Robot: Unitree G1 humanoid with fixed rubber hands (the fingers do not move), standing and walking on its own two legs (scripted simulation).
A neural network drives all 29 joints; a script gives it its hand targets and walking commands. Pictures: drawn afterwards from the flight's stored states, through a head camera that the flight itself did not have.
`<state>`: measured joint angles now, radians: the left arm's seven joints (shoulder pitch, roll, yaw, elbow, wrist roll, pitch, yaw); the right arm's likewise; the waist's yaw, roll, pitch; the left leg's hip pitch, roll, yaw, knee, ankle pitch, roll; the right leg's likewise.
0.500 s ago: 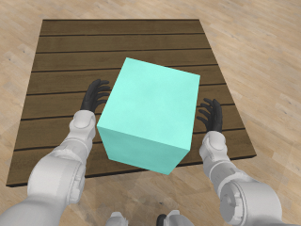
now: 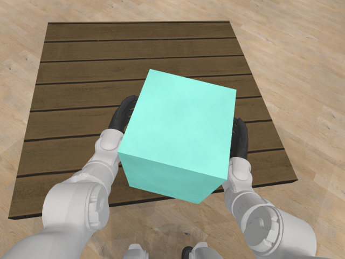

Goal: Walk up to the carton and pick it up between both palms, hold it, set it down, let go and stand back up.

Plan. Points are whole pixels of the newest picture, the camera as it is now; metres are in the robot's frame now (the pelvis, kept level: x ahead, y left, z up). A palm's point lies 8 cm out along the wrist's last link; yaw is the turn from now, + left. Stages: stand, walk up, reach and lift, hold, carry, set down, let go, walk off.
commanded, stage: reach and lift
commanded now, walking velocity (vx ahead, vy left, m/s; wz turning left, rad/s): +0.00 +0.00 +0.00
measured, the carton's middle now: (176, 143) +0.41 -0.01 -0.04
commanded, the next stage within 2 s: none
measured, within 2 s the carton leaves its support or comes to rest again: leaves its support in 1.48 s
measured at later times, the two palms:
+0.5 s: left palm (119, 126) +0.45 +0.13 -0.02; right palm (235, 153) +0.37 -0.15 -0.02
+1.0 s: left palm (119, 126) +0.45 +0.13 -0.02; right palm (235, 153) +0.37 -0.15 -0.02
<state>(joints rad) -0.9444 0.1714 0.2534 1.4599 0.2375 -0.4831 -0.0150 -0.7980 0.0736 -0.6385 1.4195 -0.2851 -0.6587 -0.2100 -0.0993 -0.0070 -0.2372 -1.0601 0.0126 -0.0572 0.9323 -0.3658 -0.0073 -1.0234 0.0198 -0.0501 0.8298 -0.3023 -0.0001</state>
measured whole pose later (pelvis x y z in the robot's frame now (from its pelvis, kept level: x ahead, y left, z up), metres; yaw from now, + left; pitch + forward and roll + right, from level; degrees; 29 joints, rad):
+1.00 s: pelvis +0.01 +0.02 +0.01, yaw -1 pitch +30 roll -6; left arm -0.94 0.11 0.34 1.48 0.32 -0.57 0.06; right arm -0.78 0.06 -0.77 1.42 -0.37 -0.73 -0.19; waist -0.10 0.01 -0.22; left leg -1.06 0.02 -0.06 0.88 -0.34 -0.01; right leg -0.98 0.02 -0.05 0.69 -0.24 0.01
